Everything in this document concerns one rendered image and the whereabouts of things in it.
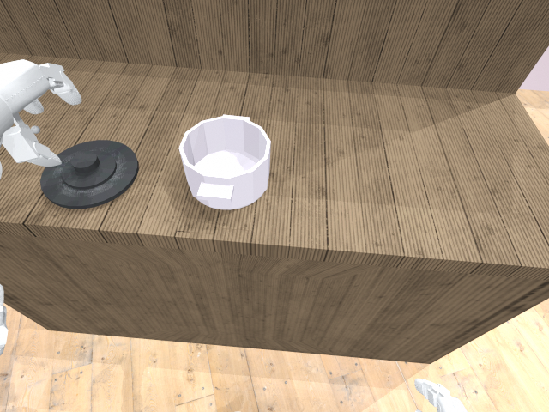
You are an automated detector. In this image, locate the right robot hand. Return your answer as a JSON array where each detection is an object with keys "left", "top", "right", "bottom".
[{"left": 414, "top": 379, "right": 467, "bottom": 412}]

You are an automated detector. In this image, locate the lid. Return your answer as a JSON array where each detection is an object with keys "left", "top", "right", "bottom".
[{"left": 40, "top": 140, "right": 139, "bottom": 209}]

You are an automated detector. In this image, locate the knob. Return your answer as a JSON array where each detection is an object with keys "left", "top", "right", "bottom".
[{"left": 71, "top": 151, "right": 100, "bottom": 173}]

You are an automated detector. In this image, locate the left robot hand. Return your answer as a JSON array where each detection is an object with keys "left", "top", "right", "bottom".
[{"left": 0, "top": 59, "right": 81, "bottom": 167}]

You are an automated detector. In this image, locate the table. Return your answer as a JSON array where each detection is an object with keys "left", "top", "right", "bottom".
[{"left": 0, "top": 0, "right": 549, "bottom": 364}]

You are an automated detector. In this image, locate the pot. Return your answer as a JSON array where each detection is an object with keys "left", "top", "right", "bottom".
[{"left": 179, "top": 114, "right": 271, "bottom": 209}]

